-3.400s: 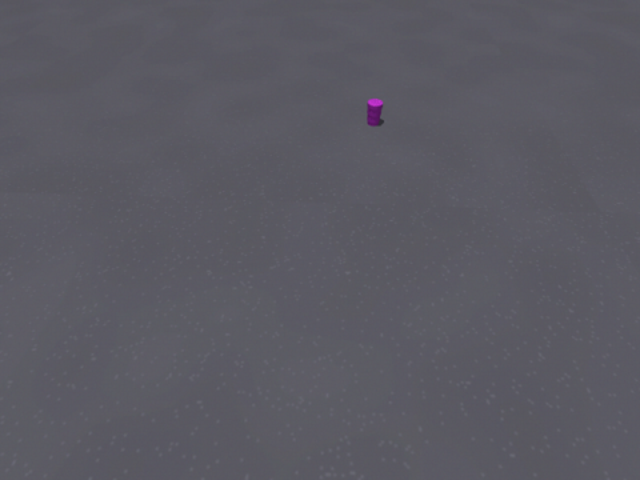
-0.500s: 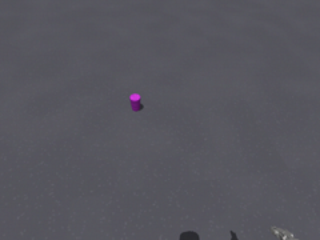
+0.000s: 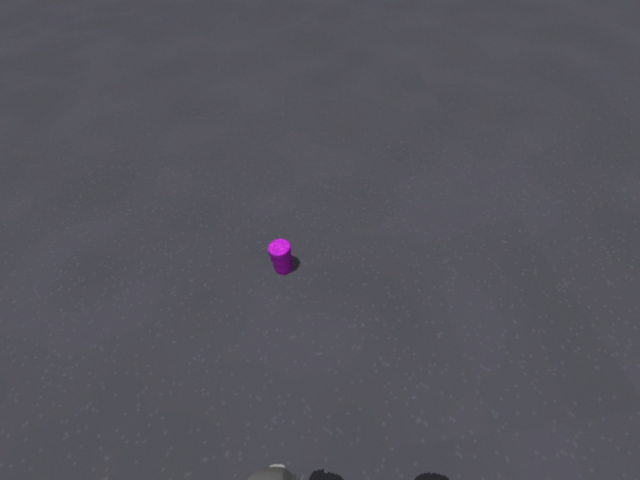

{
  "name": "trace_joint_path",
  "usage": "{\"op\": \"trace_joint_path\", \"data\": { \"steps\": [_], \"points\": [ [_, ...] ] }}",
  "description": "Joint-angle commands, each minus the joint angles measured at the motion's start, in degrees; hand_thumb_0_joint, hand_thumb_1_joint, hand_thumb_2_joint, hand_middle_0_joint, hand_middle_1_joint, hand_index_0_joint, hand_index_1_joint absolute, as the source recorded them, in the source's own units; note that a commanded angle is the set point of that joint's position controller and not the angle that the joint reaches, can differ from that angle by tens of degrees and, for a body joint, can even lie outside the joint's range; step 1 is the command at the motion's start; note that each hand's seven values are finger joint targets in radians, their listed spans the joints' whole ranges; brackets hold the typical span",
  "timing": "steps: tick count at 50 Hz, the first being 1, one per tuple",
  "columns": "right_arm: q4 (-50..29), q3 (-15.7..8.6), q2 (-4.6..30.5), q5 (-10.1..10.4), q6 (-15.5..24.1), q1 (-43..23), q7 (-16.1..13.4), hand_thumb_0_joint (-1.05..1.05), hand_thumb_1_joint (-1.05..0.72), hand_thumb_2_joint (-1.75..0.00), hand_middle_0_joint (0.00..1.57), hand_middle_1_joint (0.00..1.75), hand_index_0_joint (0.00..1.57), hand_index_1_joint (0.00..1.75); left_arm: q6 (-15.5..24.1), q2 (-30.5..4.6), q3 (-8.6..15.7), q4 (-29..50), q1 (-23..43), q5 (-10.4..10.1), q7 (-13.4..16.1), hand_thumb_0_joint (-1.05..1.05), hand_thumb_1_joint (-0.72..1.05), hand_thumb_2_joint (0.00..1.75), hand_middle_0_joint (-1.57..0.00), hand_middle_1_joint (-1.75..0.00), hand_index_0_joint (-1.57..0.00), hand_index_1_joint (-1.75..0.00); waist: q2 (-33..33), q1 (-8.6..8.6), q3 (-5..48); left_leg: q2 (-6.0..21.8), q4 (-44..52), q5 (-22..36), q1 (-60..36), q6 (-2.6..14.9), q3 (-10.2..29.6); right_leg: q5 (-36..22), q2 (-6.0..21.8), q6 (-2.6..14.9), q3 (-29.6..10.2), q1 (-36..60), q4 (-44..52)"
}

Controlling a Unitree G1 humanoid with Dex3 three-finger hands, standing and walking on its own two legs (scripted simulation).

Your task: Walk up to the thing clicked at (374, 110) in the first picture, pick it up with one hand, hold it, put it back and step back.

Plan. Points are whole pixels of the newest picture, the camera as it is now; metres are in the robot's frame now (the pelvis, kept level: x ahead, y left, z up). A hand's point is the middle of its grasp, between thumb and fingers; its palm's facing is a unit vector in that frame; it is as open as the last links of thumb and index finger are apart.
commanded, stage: walk up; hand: left
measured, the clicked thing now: (281, 258) +1.02 +0.25 -0.70
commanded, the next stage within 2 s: none
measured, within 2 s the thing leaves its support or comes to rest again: neither
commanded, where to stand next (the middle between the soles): +0.68 +0.06 m, yaw -1 degrees
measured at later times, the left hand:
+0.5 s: hand (142, 397) +0.28 +0.33 -0.14, palm faces -0.08 -0.94 -0.34, open 7.4 cm
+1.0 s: hand (167, 309) +0.44 +0.33 -0.13, palm faces -0.01 -0.92 -0.39, open 7.4 cm
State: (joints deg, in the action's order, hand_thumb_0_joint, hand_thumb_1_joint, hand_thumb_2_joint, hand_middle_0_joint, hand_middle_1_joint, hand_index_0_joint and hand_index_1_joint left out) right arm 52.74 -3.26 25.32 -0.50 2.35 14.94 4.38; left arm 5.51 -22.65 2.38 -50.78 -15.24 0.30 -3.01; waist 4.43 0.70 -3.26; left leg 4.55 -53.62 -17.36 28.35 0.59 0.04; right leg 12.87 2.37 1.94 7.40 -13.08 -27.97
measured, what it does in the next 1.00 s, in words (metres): walks ahead: left foot, then right foot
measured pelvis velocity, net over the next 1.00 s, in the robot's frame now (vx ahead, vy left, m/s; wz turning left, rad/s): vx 0.40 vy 0.04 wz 0.00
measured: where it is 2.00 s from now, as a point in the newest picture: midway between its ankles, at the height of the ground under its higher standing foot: (325, 349)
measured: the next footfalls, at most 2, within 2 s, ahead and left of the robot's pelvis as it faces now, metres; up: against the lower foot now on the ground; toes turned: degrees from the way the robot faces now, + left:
left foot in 0.20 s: +0.24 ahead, +0.17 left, +0.00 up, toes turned +7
right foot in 0.64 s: +0.43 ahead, -0.09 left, +0.00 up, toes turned -6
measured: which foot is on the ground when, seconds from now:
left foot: up 0.00-0.18, down 0.20-0.66, up 0.68-1.00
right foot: down 0.00-0.22, up 0.24-0.62, down 0.64-1.00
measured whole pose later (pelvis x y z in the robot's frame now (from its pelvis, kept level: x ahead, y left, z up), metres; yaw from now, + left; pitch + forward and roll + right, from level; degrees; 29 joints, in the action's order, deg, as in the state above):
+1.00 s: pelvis +0.40 +0.04 +0.00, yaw +0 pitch -2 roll -1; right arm 51.8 -3.9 24.8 -1.3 1.8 15.2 5.0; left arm 4.6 -24.2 2.9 -49.6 -18.8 0.7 -2.9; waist 2.2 1.7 -3.5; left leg 6.1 -39.6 -14.1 27.2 0.1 -1.4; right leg 16.7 2.2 1.2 5.8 -10.9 -29.5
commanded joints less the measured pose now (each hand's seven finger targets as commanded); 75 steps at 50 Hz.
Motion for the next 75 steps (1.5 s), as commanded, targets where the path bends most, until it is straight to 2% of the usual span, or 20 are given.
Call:
{"op": "trace_joint_path", "data": {
  "steps": [1, 9, 10, 11, 12, 17, 28, 31, 33, 34, 39, 48, 52, 53, 55, 60, 68, 72, 73, 75],
  "points": [
    [-4.7, -3.5, 9.9, -0.9, 0.9, -2.3, 0.6, 0.00, -0.90, -0.90, 0.20, 0.30, 0.20, 0.30, 1.7, -18.3, 5.5, 4.1, -0.1, 0.1, 1.2, 0.00, 0.90, 0.90, -0.20, -0.30, -0.20, -0.30, -12.3, 1.31, -0.2, 2.8, 9.9, 4.1, 3.3, -1.15, -0.2, 14.7, 14.9, 11.00, -13.3, 1.2, 17.1],
    [-2.8, -4.9, 11.0, -0.8, 2.4, 3.1, 0.3, 0.00, -0.90, -0.90, 0.20, 0.30, 0.20, 0.30, 0.8, -16.5, 4.0, 3.6, 0.3, 0.5, 0.9, 0.00, 0.90, 0.90, -0.20, -0.30, -0.20, -0.30, -4.5, -4.16, 3.6, -2.4, 22.4, 5.2, -22.3, 1.96, -5.8, -5.4, 10.4, 6.19, -4.7, -5.2, -3.4],
    [-1.1, -6.1, 14.2, -1.3, 2.9, 10.0, -0.6, 0.00, -0.90, -0.90, 0.20, 0.30, 0.20, 0.30, 0.6, -13.3, 2.8, 3.7, -2.1, 0.2, 1.1, 0.00, 0.90, 0.90, -0.20, -0.30, -0.20, -0.30, 5.2, -7.04, 8.0, 1.7, 27.4, -3.9, -31.9, 5.12, 2.5, -8.9, 5.9, 3.76, -0.5, -10.8, -22.2],
    [-2.4, -7.3, 20.0, -1.6, 3.3, 12.3, -1.5, 0.00, -0.90, -0.90, 0.20, 0.30, 0.20, 0.30, 0.4, -8.5, 1.7, 4.9, -3.0, -0.6, 1.0, 0.00, 0.90, 0.90, -0.20, -0.30, -0.20, -0.30, 17.8, -7.09, 8.0, 16.6, 36.3, -9.8, -39.0, 10.50, 31.5, 14.8, -3.6, 0.00, -1.9, -27.8, -36.9],
    [-3.4, -7.6, 21.3, 0.6, 3.2, 10.8, -1.6, 0.00, -0.90, -0.90, 0.20, 0.30, 0.20, 0.30, 0.0, -15.0, 2.8, 3.8, -0.9, -0.5, 2.2, 0.00, 0.90, 0.90, -0.20, -0.30, -0.20, -0.30, 8.0, -7.11, 7.9, 21.5, 39.3, -9.7, -34.3, 15.65, 38.5, 17.9, -1.1, 1.20, -8.8, -28.0, -40.8],
    [-5.4, -4.2, 13.0, 0.7, 3.6, 1.7, -2.4, 0.00, -0.90, -0.90, 0.20, 0.30, 0.20, 0.30, -0.8, -14.2, 2.7, -0.5, -5.4, -1.0, 1.1, 0.00, 0.90, 0.90, -0.20, -0.30, -0.20, -0.30, 4.0, -1.30, 1.6, 11.5, 37.5, 10.3, -20.3, 10.52, 8.8, 4.6, 4.2, -0.30, -11.2, -19.7, -32.5],
    [-8.0, -4.3, 13.6, 0.3, 3.1, 1.4, -2.1, 0.00, -0.90, -0.90, 0.20, 0.30, 0.20, 0.30, -0.8, -10.9, 3.2, 2.0, 3.5, 0.1, -0.8, 0.00, 0.90, 0.90, -0.20, -0.30, -0.20, -0.30, 2.6, -1.89, 0.6, 9.4, 34.0, 12.7, -18.2, 10.31, 0.5, -5.3, 1.7, -0.54, -2.8, -9.1, -6.8],
    [-9.0, -3.3, 11.1, 0.4, 2.5, 1.2, -2.3, 0.00, -0.90, -0.90, 0.20, 0.30, 0.20, 0.30, 0.1, -13.4, 4.7, -0.5, -5.7, 0.3, 0.4, 0.00, 0.90, 0.90, -0.20, -0.30, -0.20, -0.30, -5.5, 3.40, 5.8, 5.6, 16.4, 14.6, -12.1, 7.19, -3.4, -2.4, -1.0, 1.19, -2.5, 10.0, -0.5],
    [-9.9, -1.2, 6.6, 0.7, 2.3, 5.7, -2.2, 0.00, -0.90, -0.90, 0.20, 0.30, 0.20, 0.30, 1.0, -22.2, 7.0, 0.6, -11.9, 0.4, 1.8, 0.00, 0.90, 0.90, -0.20, -0.30, -0.20, -0.30, -21.5, 5.00, 9.5, -6.4, -9.4, -12.0, 8.9, 2.19, -4.8, 10.6, 22.2, 9.61, -42.5, 23.5, 13.1],
    [-8.4, -2.8, 12.2, 0.3, 1.5, 3.1, -2.9, 0.00, -0.90, -0.90, 0.20, 0.30, 0.20, 0.30, 0.6, -21.9, 6.5, 1.0, -9.2, -0.7, 1.8, 0.00, 0.90, 0.90, -0.20, -0.30, -0.20, -0.30, -13.5, 4.75, 7.8, -2.4, -14.3, -13.2, 9.0, 2.12, 0.9, 13.0, 24.1, 14.37, -44.8, 18.3, 12.6],
    [-4.3, -2.9, 10.4, 0.2, 0.6, 6.2, -1.8, 0.00, -0.90, -0.90, 0.20, 0.30, 0.20, 0.30, 0.8, -16.0, 4.6, 4.0, -0.6, -0.4, 2.0, 0.00, 0.90, 0.90, -0.20, -0.30, -0.20, -0.30, -12.9, -0.37, 0.2, 1.4, -5.8, -2.0, 2.1, 0.62, 2.2, 4.8, 13.3, 10.04, -18.6, 0.2, 13.9],
    [-5.9, -3.5, 8.9, -0.9, 1.3, -1.4, 0.1, 0.00, -0.90, -0.90, 0.20, 0.30, 0.20, 0.30, 0.8, -17.7, 5.2, 5.6, -1.9, 0.1, 1.3, 0.00, 0.90, 0.90, -0.20, -0.30, -0.20, -0.30, -12.1, 1.26, 0.3, 1.4, 15.7, 4.5, -3.3, -0.78, -2.1, 13.6, 13.2, 10.35, -14.4, -1.8, 12.6],
    [-3.4, -4.7, 10.5, -1.2, 2.1, 5.9, -0.6, 0.00, -0.90, -0.90, 0.20, 0.30, 0.20, 0.30, -0.1, -16.1, 3.9, 5.9, 1.1, 0.6, 1.2, 0.00, 0.90, 0.90, -0.20, -0.30, -0.20, -0.30, -6.7, -4.70, 1.7, -2.3, 20.2, 2.5, -21.1, 0.81, -5.1, 15.1, 10.2, 7.12, -10.1, -12.7, 1.1],
    [-1.8, -5.6, 13.1, -1.1, 2.4, 11.5, -1.4, 0.00, -0.90, -0.90, 0.20, 0.30, 0.20, 0.30, -0.2, -13.2, 2.8, 6.0, -0.7, 0.9, 1.2, 0.00, 0.90, 0.90, -0.20, -0.30, -0.20, -0.30, 2.1, -7.10, 4.5, -0.7, 24.6, -6.1, -29.4, 2.32, 0.5, 9.5, 7.1, 5.07, -7.3, -17.4, -13.2],
    [-4.7, -6.7, 20.5, -0.2, 3.1, 11.3, -2.1, 0.00, -0.90, -0.90, 0.20, 0.30, 0.20, 0.30, -0.8, -13.0, 2.5, 5.0, -3.2, -0.1, 2.1, 0.00, 0.90, 0.90, -0.20, -0.30, -0.20, -0.30, 10.8, -6.29, 2.8, 20.8, 42.5, -21.5, -29.1, 12.88, 39.7, 18.4, -2.7, 0.83, -8.2, -30.6, -38.0],
    [-6.3, -4.2, 13.9, 0.4, 3.4, 3.6, -2.9, 0.00, -0.90, -0.90, 0.20, 0.30, 0.20, 0.30, -1.1, -14.4, 3.0, 0.5, -6.4, -0.5, 1.5, 0.00, 0.90, 0.90, -0.20, -0.30, -0.20, -0.30, 4.6, -1.18, 0.4, 12.3, 36.8, 4.8, -19.8, 11.22, 12.7, 7.0, 4.0, -0.30, -10.7, -21.2, -31.3],
    [-7.9, -4.2, 14.3, -0.1, 2.8, 3.8, -2.6, 0.00, -0.90, -0.90, 0.20, 0.30, 0.20, 0.30, -1.3, -11.7, 3.1, 3.1, 1.2, 0.3, -0.1, 0.00, 0.90, 0.90, -0.20, -0.30, -0.20, -0.30, 3.8, -2.76, -0.9, 10.2, 37.5, 3.0, -16.9, 12.24, 5.7, 0.6, 2.8, -1.50, -5.1, -14.6, -12.9],
    [-8.7, -2.9, 12.1, 0.4, 1.4, 0.5, -2.9, 0.00, -0.90, -0.90, 0.20, 0.30, 0.20, 0.30, -0.5, -10.6, 3.3, 0.6, -3.9, 0.4, 1.3, 0.00, 0.90, 0.90, -0.20, -0.30, -0.20, -0.30, -0.3, 1.34, 2.1, 7.8, 24.1, 11.9, -10.9, 8.72, 0.6, -5.6, -1.3, -0.70, -2.7, 1.5, -3.2],
    [-8.8, -1.8, 9.1, 0.7, 1.3, 1.8, -3.0, 0.00, -0.90, -0.90, 0.20, 0.30, 0.20, 0.30, -0.1, -12.6, 4.0, -0.3, -7.0, 0.4, 1.9, 0.00, 0.90, 0.90, -0.20, -0.30, -0.20, -0.30, -6.0, 2.87, 5.5, 4.5, 15.0, 13.7, -9.9, 6.55, -2.0, -4.9, -1.2, 0.19, -4.8, 8.4, 0.4],
    [-8.9, 0.1, 4.7, 0.8, 0.7, 6.5, -3.3, 0.00, -0.90, -0.90, 0.20, 0.30, 0.20, 0.30, 0.6, -20.1, 5.5, 2.1, -7.6, 0.6, 3.0, 0.00, 0.90, 0.90, -0.20, -0.30, -0.20, -0.30, -19.5, 2.02, 7.1, -5.4, -5.6, -13.5, 6.5, 1.42, -3.2, 1.6, 20.8, 8.92, -39.5, 15.8, 11.6]
  ]
}}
